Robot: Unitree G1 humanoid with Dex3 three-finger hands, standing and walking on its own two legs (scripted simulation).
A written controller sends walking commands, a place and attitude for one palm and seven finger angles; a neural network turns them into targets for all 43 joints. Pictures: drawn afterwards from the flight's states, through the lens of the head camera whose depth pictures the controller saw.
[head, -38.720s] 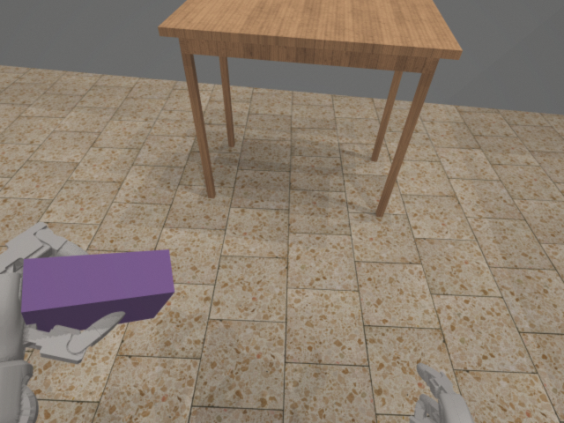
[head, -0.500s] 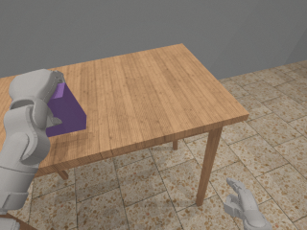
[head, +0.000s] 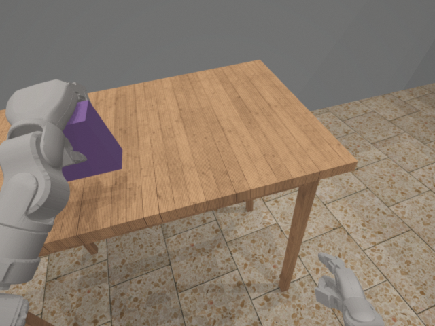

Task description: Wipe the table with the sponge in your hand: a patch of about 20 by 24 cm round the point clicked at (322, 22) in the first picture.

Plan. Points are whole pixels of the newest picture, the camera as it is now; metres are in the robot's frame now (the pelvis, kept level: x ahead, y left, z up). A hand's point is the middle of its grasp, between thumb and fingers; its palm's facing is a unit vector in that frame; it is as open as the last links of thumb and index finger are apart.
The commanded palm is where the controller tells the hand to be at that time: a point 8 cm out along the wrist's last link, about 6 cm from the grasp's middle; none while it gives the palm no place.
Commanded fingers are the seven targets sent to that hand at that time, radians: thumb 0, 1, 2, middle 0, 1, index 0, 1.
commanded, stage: bring the sponge back beside the body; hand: left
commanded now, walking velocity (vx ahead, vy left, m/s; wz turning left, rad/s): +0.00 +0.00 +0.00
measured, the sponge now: (80, 152) +0.32 +0.30 +0.19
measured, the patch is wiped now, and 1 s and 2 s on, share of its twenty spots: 1.00 1.00 1.00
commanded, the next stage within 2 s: step back with the hand held close in 1.60 s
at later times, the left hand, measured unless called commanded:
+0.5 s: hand (58, 148) +0.27 +0.29 +0.24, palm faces +0.28 -0.09 -0.95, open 9.1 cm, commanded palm +0.21 +0.29 +0.31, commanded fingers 0.00 0.10 1.30 -1.20 -1.60 -1.20 -1.60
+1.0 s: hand (48, 172) +0.22 +0.27 +0.24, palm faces +0.34 -0.11 -0.93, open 9.1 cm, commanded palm +0.16 +0.27 +0.30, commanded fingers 0.00 0.10 1.30 -1.20 -1.60 -1.20 -1.60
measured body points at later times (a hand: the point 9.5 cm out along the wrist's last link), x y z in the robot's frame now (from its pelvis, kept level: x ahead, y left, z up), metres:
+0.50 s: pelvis +0.00 +0.00 +0.00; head -0.02 -0.04 +0.45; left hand +0.25 +0.29 +0.29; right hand +0.27 -0.17 -0.07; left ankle +0.01 +0.09 -0.74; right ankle -0.01 -0.11 -0.74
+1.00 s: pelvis -0.02 -0.01 +0.00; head -0.05 -0.05 +0.45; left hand +0.20 +0.27 +0.29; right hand +0.26 -0.18 -0.06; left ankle +0.01 +0.09 -0.74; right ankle -0.01 -0.11 -0.74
